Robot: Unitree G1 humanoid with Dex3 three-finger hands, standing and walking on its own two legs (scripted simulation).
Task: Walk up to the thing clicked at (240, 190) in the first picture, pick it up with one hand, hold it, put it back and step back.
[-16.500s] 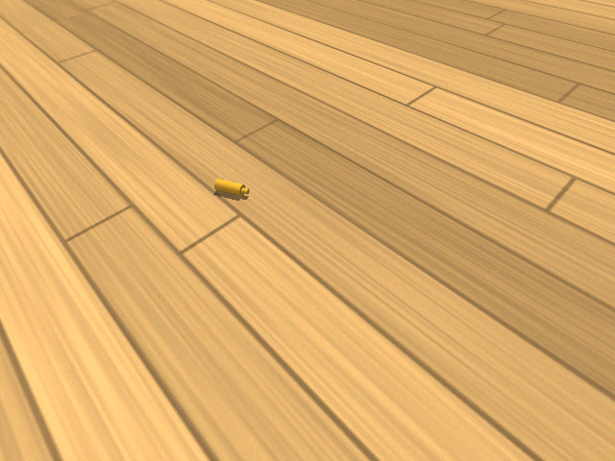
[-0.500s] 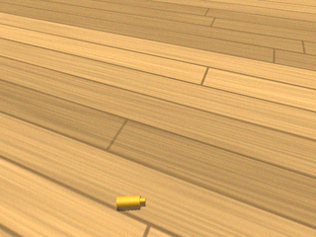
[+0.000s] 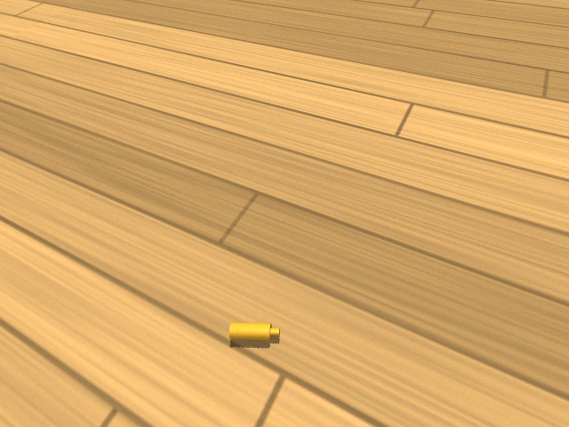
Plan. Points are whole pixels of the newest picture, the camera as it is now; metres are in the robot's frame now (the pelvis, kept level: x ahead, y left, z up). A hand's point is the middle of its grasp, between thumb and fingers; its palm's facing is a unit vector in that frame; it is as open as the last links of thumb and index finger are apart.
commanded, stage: walk up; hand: left
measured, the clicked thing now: (255, 331) +0.52 +0.20 -0.74
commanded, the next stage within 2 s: none
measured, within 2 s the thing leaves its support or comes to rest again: neither
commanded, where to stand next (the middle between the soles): +0.12 +0.01 m, yaw -5 degrees
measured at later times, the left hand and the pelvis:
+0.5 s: hand out of the picture +0.14 +0.26 -0.14, palm faces -0.05 -0.89 -0.44, open 7.4 cm; pelvis +0.02 +0.00 -0.02, yaw -1 degrees
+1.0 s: hand out of the picture +0.09 +0.28 -0.16, palm faces -0.18 -0.91 -0.37, open 7.4 cm; pelvis +0.00 +0.01 -0.01, yaw -7 degrees
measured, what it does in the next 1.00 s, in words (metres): steps on the spot: left foot, then right foot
